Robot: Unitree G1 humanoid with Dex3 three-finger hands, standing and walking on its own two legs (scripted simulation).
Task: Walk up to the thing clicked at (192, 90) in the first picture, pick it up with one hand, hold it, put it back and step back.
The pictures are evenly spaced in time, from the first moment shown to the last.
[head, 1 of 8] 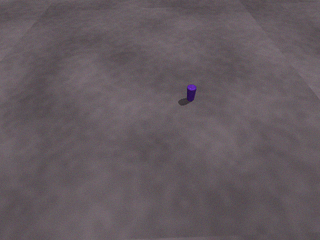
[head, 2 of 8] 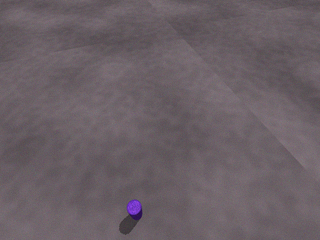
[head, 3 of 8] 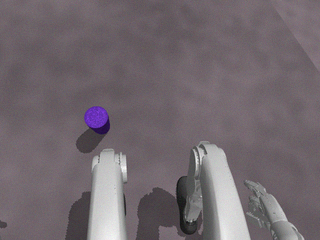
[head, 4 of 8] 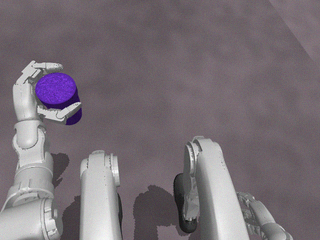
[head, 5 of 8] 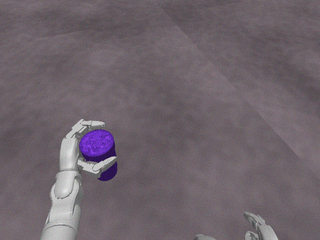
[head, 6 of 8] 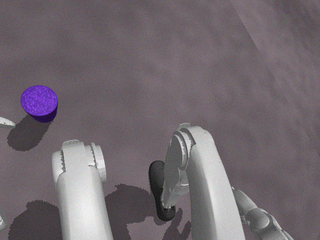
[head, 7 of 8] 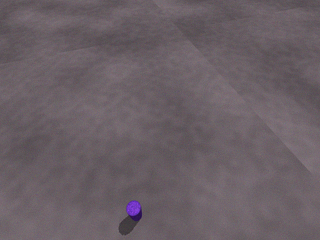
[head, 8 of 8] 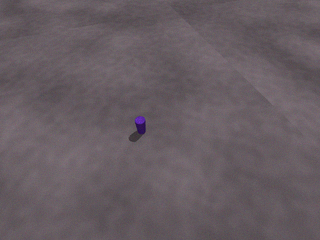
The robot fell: no
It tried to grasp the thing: yes
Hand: left
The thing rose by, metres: 0.68
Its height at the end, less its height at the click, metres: +0.00
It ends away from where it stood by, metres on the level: 0.01
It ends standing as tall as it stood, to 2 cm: yes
